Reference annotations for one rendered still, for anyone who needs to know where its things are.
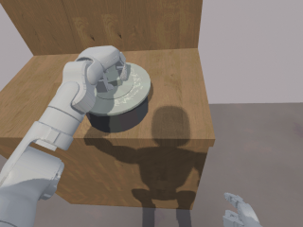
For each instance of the left robot forearm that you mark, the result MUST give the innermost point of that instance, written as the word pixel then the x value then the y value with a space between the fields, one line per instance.
pixel 74 98

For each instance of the lid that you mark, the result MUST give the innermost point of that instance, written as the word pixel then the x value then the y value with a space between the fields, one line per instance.
pixel 124 97

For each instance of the left robot hand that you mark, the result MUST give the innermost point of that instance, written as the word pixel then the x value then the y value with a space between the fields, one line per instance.
pixel 108 56

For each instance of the robot left upper arm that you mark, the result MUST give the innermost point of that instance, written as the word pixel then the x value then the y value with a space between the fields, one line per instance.
pixel 35 176

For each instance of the table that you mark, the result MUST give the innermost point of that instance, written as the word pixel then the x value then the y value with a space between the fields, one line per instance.
pixel 157 163

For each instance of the knob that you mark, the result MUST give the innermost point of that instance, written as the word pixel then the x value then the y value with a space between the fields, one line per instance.
pixel 113 78

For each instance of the right robot hand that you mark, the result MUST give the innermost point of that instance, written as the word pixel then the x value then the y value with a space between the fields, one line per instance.
pixel 245 214

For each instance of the pot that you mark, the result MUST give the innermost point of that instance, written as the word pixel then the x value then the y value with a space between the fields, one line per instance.
pixel 119 122

